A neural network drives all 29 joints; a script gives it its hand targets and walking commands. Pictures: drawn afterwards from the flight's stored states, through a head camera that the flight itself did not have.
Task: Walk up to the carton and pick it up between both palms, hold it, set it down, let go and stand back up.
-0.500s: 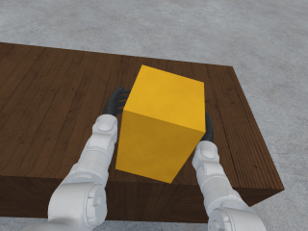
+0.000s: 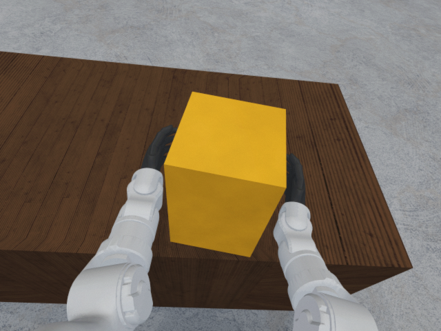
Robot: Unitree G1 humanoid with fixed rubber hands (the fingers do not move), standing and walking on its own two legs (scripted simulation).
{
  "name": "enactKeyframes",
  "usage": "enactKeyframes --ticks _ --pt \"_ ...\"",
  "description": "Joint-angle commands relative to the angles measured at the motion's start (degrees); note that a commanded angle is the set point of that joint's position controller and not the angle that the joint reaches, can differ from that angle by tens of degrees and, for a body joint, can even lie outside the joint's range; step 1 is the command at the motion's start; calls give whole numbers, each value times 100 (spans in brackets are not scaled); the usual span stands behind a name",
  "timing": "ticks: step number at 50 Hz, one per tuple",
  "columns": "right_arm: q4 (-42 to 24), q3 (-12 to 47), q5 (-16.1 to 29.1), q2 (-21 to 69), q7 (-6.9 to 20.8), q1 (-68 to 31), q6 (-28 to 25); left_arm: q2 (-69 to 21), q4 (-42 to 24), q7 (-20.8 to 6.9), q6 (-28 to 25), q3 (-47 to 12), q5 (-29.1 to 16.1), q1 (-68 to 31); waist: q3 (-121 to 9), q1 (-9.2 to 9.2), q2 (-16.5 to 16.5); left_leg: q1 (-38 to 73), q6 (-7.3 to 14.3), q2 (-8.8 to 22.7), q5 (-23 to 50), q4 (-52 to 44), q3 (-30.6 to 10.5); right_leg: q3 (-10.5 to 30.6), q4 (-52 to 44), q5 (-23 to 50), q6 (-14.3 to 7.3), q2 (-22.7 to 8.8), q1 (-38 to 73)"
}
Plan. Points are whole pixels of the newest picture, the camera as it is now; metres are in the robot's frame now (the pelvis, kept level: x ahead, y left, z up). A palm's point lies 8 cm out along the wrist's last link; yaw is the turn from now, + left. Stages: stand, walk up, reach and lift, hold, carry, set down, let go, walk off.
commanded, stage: set down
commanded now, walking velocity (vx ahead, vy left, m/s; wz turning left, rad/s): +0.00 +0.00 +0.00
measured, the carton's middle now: (223, 180) +0.40 +0.00 +0.01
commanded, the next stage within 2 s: none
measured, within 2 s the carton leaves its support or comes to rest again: neither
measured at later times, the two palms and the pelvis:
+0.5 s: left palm (153, 167) +0.40 +0.14 +0.04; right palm (292, 199) +0.36 -0.13 +0.03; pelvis +0.00 +0.00 +0.00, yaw +0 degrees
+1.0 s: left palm (154, 184) +0.39 +0.14 -0.01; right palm (288, 211) +0.36 -0.14 -0.02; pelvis -0.01 +0.00 +0.00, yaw +0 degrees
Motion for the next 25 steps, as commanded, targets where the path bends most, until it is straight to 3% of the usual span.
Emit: enactKeyframes --ticks 1,2,3,4,5,6,7,8,9,12,13,14,15,16,18,20,21,22,23,24,25 --pt "-232 1074 -1181 2774 1077 -3281 -589 -3497 560 -657 -189 -1051 474 -2252 -2629 -41 684 572 -862 162 4767 -1 333 -496 273 1546 -188 306 856" --pt "-219 1123 -1356 2907 1091 -3155 -590 -3502 452 -682 -193 -1047 541 -2271 -2568 93 633 441 -786 85 4646 -141 450 -499 286 1773 -135 261 1042" --pt "-142 1106 -1207 2812 1079 -3067 -665 -3405 324 -643 -251 -1171 426 -2259 -2897 -16 633 531 -835 107 4827 -120 451 -434 372 2206 -95 243 1182" --pt "-165 1033 -1162 2771 1044 -3085 -659 -3513 287 -612 -241 -1126 467 -2182 -2742 -77 676 442 -841 118 4905 -77 338 -472 384 2025 -113 257 1145" --pt "-103 1001 -1288 2753 1050 -3087 -652 -3403 519 -666 -193 -1002 600 -2229 -2540 -52 726 348 -788 69 4524 -173 428 -470 329 1870 -98 221 1130" --pt "-174 958 -1303 2755 1042 -3195 -698 -3505 384 -678 -214 -1209 519 -2296 -2726 -106 656 489 -823 126 4527 -214 416 -472 322 1872 -61 247 1118" --pt "-155 760 -1378 3110 1078 -3145 -643 -3738 405 -705 -228 -1144 544 -2258 -2318 -165 651 371 -772 81 4428 -155 386 -454 249 1536 -104 242 925" --pt "-140 918 -1244 2687 1067 -3177 -711 -3465 455 -672 -193 -1117 452 -2148 -2463 -131 618 380 -814 142 4486 -167 427 -460 318 1809 -117 229 1010" --pt "-209 971 -1311 2832 1056 -3155 -722 -3397 521 -676 -210 -1010 512 -2182 -2567 11 735 276 -783 91 4563 -118 465 -466 339 1867 -118 207 1136" --pt "104 628 -1630 3118 1086 -3010 -607 -3428 632 -788 -188 -743 736 -2249 -2024 -124 491 32 -696 57 4056 -283 426 -457 280 1482 -45 161 1147" --pt "-83 756 -1492 2940 1101 -3000 -731 -3417 436 -743 -237 -979 609 -2187 -2440 -128 610 259 -736 128 4524 -187 372 -447 393 1814 -50 211 1163" --pt "-15 711 -1573 2908 1090 -3004 -711 -3402 584 -767 -184 -818 723 -2055 -2029 -63 522 262 -785 137 4604 -149 377 -469 350 1650 -27 189 1093" --pt "-1 611 -1552 2786 1079 -2985 -718 -3348 509 -749 -130 -851 685 -2201 -2206 -166 727 264 -768 109 4499 -185 378 -506 309 1581 -67 201 1042" --pt "190 577 -1523 2734 1086 -2903 -709 -3211 581 -729 -137 -696 780 -2047 -2050 -61 705 313 -774 146 4409 -196 423 -477 299 1430 -72 192 968" --pt "95 394 -1577 2710 1134 -3008 -785 -3369 419 -710 -194 -956 677 -2241 -2205 -239 746 402 -841 229 4382 -126 295 -521 275 1139 -119 239 703" --pt "129 545 -1524 2597 1076 -2856 -798 -3070 408 -655 -234 -764 667 -2022 -2291 -148 729 314 -766 167 4581 -113 378 -535 301 1497 -105 217 816" --pt "202 311 -1732 2691 1046 -2921 -761 -3090 534 -708 -225 -795 753 -2154 -2102 -165 603 189 -724 182 4317 -167 408 -547 314 1357 -67 187 865" --pt "128 360 -1683 2613 1072 -2923 -797 -3087 423 -672 -249 -757 724 -2145 -2246 -178 622 290 -734 171 4544 -124 379 -527 353 1624 -72 214 953" --pt "356 249 -1727 2825 1105 -2887 -715 -3219 581 -691 -190 -652 863 -2121 -1785 -179 647 199 -683 113 4346 -203 368 -501 294 1348 -64 207 851" --pt "117 454 -1577 2454 1092 -2987 -786 -2999 501 -672 -177 -777 665 -2150 -2191 -99 719 330 -723 139 4344 -219 438 -533 345 1455 -85 219 952" --pt "350 342 -1625 2577 1092 -2676 -786 -3014 480 -683 -186 -756 750 -2025 -1958 -220 651 368 -737 182 4541 -172 372 -503 344 1403 -16 178 858"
